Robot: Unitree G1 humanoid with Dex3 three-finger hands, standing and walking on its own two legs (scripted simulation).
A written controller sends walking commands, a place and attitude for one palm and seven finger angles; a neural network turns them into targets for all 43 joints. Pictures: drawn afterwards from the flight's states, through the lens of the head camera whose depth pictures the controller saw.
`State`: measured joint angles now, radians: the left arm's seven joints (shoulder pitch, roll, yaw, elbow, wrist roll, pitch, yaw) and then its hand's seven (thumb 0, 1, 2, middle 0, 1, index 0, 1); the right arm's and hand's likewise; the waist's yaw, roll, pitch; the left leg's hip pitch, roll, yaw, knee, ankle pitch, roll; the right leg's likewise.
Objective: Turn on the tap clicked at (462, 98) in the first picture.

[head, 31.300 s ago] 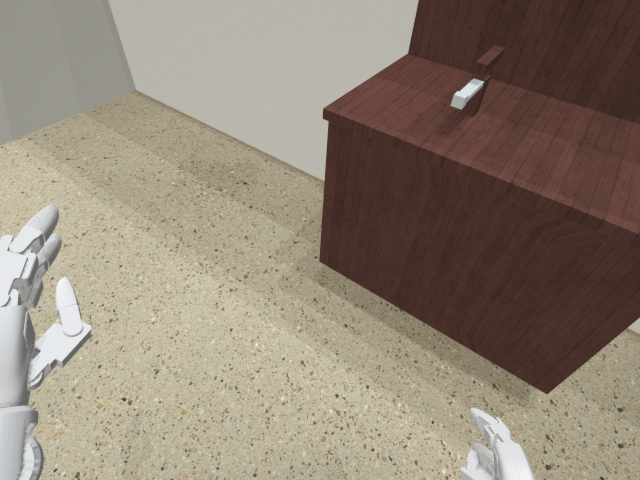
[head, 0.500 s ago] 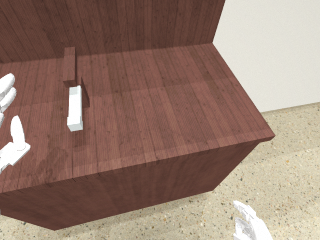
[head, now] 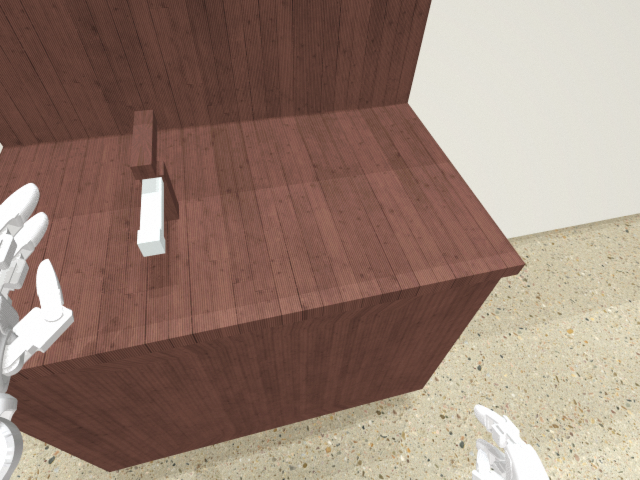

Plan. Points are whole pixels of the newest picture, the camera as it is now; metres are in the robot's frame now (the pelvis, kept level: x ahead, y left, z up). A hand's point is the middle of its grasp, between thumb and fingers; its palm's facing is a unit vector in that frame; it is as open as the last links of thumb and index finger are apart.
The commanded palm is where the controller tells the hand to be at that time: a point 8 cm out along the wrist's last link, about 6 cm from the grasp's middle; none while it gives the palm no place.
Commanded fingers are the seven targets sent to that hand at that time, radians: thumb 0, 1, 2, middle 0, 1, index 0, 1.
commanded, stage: come to a stop and stand still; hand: left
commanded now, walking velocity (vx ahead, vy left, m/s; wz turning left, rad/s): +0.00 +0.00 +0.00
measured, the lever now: (151, 241) +0.38 +0.27 +0.06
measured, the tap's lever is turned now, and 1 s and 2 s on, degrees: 0 0 0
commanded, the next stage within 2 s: look again from close up in 0.30 s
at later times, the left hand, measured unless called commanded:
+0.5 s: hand (61, 324) +0.21 +0.25 +0.16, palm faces +0.37 -0.87 -0.33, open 7.4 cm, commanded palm +0.15 +0.28 +0.18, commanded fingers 0.00 0.90 0.90 -0.20 -0.30 -0.20 -0.30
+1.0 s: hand (65, 314) +0.22 +0.25 +0.16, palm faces +0.38 -0.88 -0.29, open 7.4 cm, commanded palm +0.17 +0.28 +0.18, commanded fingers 0.00 0.90 0.90 -0.20 -0.30 -0.20 -0.30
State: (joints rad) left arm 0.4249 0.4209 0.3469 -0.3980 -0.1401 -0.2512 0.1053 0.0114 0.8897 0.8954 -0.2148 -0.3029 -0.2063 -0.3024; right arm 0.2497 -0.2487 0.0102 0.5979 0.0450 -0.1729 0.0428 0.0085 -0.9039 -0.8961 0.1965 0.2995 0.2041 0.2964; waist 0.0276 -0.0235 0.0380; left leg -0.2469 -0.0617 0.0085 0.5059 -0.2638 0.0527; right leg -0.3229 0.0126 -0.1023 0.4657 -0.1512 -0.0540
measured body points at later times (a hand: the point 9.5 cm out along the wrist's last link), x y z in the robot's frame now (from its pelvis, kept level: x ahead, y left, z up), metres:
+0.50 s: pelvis -0.01 +0.00 +0.00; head +0.00 +0.01 +0.45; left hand +0.18 +0.30 +0.18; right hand +0.16 -0.22 -0.07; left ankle +0.00 +0.08 -0.74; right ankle +0.06 -0.08 -0.74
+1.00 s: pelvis +0.00 +0.00 +0.00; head +0.01 +0.02 +0.45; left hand +0.19 +0.30 +0.18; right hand +0.18 -0.22 -0.07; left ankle +0.00 +0.08 -0.74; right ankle +0.06 -0.08 -0.74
